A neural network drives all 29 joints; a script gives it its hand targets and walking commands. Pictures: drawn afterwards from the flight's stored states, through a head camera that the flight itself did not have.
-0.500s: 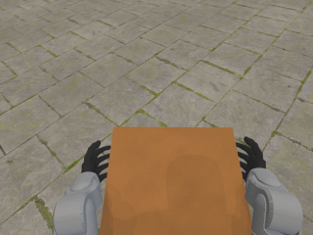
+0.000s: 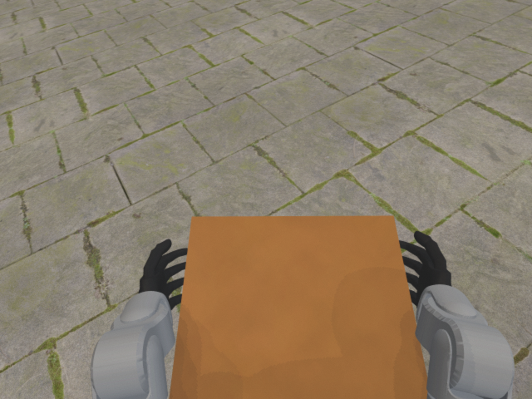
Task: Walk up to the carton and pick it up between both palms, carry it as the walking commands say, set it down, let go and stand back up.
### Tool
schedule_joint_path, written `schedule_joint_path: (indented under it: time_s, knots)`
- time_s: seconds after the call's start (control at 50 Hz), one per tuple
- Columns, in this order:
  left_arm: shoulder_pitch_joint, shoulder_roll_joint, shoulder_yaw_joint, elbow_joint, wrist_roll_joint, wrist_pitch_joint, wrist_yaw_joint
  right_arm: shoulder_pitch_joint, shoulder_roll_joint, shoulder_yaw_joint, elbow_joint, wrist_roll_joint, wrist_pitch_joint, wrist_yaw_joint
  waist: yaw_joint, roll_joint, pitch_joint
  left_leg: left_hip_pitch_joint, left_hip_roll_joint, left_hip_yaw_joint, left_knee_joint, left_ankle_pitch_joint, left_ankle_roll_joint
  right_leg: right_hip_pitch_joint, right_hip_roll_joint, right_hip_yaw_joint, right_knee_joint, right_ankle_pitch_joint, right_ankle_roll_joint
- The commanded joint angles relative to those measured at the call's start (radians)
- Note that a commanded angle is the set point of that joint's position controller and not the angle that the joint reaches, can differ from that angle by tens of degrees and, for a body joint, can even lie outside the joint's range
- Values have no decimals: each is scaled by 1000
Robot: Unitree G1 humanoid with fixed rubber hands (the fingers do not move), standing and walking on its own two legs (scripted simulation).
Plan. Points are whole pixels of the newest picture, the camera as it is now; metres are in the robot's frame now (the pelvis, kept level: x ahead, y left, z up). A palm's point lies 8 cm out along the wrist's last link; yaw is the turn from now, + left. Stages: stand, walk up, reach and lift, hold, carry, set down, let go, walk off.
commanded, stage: carry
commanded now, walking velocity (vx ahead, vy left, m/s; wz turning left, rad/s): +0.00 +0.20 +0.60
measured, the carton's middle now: (290, 321) +0.24 +0.00 +0.00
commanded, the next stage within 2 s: none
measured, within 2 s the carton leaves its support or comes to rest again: neither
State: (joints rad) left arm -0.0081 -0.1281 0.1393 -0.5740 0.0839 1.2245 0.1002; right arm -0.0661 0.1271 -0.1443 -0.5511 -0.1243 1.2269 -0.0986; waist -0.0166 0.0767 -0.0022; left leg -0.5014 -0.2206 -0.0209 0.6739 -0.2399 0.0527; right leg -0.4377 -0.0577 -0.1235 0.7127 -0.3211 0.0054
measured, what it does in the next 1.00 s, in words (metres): steps to the left, turning left: left foot, then right foot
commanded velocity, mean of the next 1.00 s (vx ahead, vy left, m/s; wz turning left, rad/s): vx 0.00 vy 0.20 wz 0.60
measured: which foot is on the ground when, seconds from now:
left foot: up 0.00-0.22, down 0.24-0.62, up 0.64-0.88, down 0.90-1.00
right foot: down 0.00-0.24, up 0.26-0.58, down 0.60-0.90, up 0.92-1.00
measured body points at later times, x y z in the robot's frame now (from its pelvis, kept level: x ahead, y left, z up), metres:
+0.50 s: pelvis -0.06 +0.18 +0.00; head -0.03 +0.19 +0.45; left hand +0.13 +0.42 +0.07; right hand +0.24 +0.09 +0.08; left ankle -0.03 +0.24 -0.71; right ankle -0.05 +0.06 -0.67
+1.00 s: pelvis -0.17 +0.32 -0.01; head -0.16 +0.34 +0.44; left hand -0.06 +0.61 +0.07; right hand +0.14 +0.32 +0.08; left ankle -0.20 +0.42 -0.71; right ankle -0.09 +0.17 -0.66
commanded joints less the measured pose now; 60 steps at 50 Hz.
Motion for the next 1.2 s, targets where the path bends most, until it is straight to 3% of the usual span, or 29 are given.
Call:
schedule_joint_path:
  time_s: [0.0, 0.02, 0.04, 0.08, 0.18, 0.2, 0.22, 0.24, 0.26, 0.3, 0.34, 0.5, 0.56, 0.58, 0.6, 0.62, 0.64, 0.66, 0.68, 0.72, 0.82, 0.84, 0.86, 0.9, 0.92, 0.96, 1.0, 1.12, 1.18]
  knots:
    - [-481, -901, -731, -166, -424, -36, -195, -485, 868, 805, -235, 461, -11, 188, 22, -432, -434, -205, 258, -89, 646, -245, -138, 394, -630, 433, -411, 225, -229]
    - [-539, -886, -739, -207, -437, -39, -198, -485, 886, 813, -211, 473, -13, 186, 14, -242, -401, -205, 253, -71, 650, -202, -115, 363, -545, 299, -361, 306, -171]
    - [-530, -863, -726, -190, -429, -35, -196, -466, 867, 807, -200, 472, -10, 184, 9, -197, -396, -206, 267, -53, 595, -184, -104, 397, -485, 205, -291, 499, -120]
    - [-557, -836, -724, -223, -424, -37, -180, -456, 858, 792, -185, 468, -8, 181, 8, -264, -421, -162, 248, 9, 389, -220, -95, 479, -403, 75, -185, 770, -68]
    - [-509, -801, -733, -213, -408, -10, -167, -439, 808, 772, -169, 450, 19, 178, 17, -425, -396, 82, 237, 184, -14, -221, -80, 333, -402, -47, -114, 562, 2]
    - [-498, -803, -733, -192, -402, -1, -164, -414, 792, 759, -143, 443, 25, 179, 3, -343, -415, 197, 203, 184, -128, -183, -68, 275, -352, -88, 11, 464, 36]
    - [-505, -778, -731, -188, -392, 5, -159, -399, 795, 753, -125, 445, 28, 188, -6, -147, -368, 234, 240, 38, -264, -44, -37, 150, -275, -104, 157, 167, 75]
    - [-527, -764, -739, -204, -385, 13, -154, -392, 765, 731, -106, 439, 29, 191, 9, 240, -327, 320, 515, -405, -288, 388, 59, -181, -119, -122, 378, -377, 136]
    - [-580, -788, -772, -212, -394, 11, -160, -391, 774, 714, -97, 431, 24, 196, 0, 364, -277, 316, 548, -569, -293, 613, 132, -322, -25, -2, 561, -508, 159]
    - [-666, -860, -815, -258, -436, -6, -175, -404, 862, 725, -87, 425, 17, 205, 1, 166, -271, 324, 423, -373, -217, 548, 117, -294, -64, 45, 628, -333, 135]
    - [-691, -895, -833, -249, -452, -14, -179, -404, 897, 722, -65, 434, 7, 217, 6, 146, -338, 344, 360, -253, -177, 528, 96, -238, -66, 43, 576, -209, 127]
    - [-592, -898, -783, -197, -433, -14, -191, -418, 899, 768, -152, 449, -7, 201, -11, 91, -461, 442, 410, -538, -242, 737, 128, -63, 23, 125, 154, -210, 90]
    - [-581, -915, -767, -211, -441, -29, -196, -436, 920, 789, -193, 470, -11, 203, 2, 47, -499, 255, 348, -458, -286, 594, 53, 204, 33, 97, -69, -125, 44]
    - [-570, -924, -763, -207, -441, -30, -198, -466, 912, 795, -218, 475, -12, 201, 22, 27, -509, 128, 289, -371, -267, 510, -21, 383, 3, 77, -201, -34, 21]
    - [-535, -922, -753, -189, -429, -33, -197, -460, 907, 791, -222, 474, -10, 198, 50, -78, -515, -88, 194, -191, -179, 247, -136, 621, -135, 126, -380, 110, -36]
    - [-578, -931, -740, -196, -433, -46, -198, -471, 919, 810, -238, 478, -8, 200, 48, -565, -530, -222, 66, -6, 344, -322, -147, 619, -576, 511, -395, 314, -217]
    - [-528, -945, -739, -184, -444, -40, -197, -483, 915, 808, -223, 467, -6, 194, 32, -442, -479, -240, 210, -28, 605, -310, -119, 495, -662, 469, -362, 449, -262]
    - [-545, -933, -735, -189, -446, -38, -199, -512, 932, 821, -207, 483, -8, 191, 20, -270, -451, -228, 237, -60, 656, -251, -86, 446, -572, 343, -309, 549, -218]
    - [-567, -900, -732, -217, -446, -39, -199, -488, 928, 822, -190, 485, -5, 189, 15, -191, -435, -226, 243, -39, 621, -220, -80, 448, -511, 249, -266, 623, -156]
    - [-580, -896, -732, -200, -435, -36, -191, -480, 916, 804, -176, 475, -7, 190, 10, -221, -444, -192, 257, -6, 427, -218, -81, 504, -428, 130, -188, 758, -97]
    - [-531, -852, -724, -193, -418, -16, -180, -508, 862, 797, -197, 472, 9, 187, 19, -449, -430, 69, 236, 165, 40, -225, -76, 343, -408, -26, -135, 533, -14]
    - [-556, -852, -732, -197, -421, -14, -175, -489, 859, 781, -160, 468, 14, 189, 5, -388, -424, 150, 221, 183, -69, -170, -69, 288, -382, -65, -49, 442, 13]
    - [-550, -842, -733, -181, -418, -4, -170, -468, 836, 767, -144, 462, 18, 190, -2, -241, -421, 215, 199, 116, -200, -119, -52, 225, -308, -99, 97, 267, 58]
    - [-568, -811, -735, -157, -395, 13, -166, -439, 798, 735, -80, 449, 26, 199, 3, 353, -276, 294, 557, -605, -337, 343, 118, -342, -17, -48, 487, -480, 165]
    - [-628, -841, -768, -187, -412, 7, -172, -433, 838, 722, -84, 444, 21, 204, 1, 262, -283, 311, 480, -485, -257, 488, 153, -303, -57, 54, 580, -431, 141]
    - [-707, -903, -809, -235, -450, -13, -184, -454, 908, 738, -83, 439, 7, 211, 3, 115, -297, 320, 396, -330, -187, 495, 110, -282, -69, 57, 603, -256, 139]
    - [-701, -919, -817, -219, -456, -15, -182, -415, 916, 726, -49, 437, 6, 219, 2, 142, -362, 346, 363, -288, -173, 516, 113, -223, -52, 56, 538, -188, 125]
    - [-611, -897, -766, -169, -428, -11, -193, -467, 904, 774, -141, 452, -5, 205, -10, 72, -423, 357, 408, -522, -252, 567, 141, -81, 15, 122, 223, -218, 94]
    - [-590, -906, -758, -175, -435, -18, -195, -444, 919, 779, -150, 463, -5, 203, -2, 94, -488, 274, 382, -510, -311, 506, 70, 114, 43, 109, 36, -172, 56]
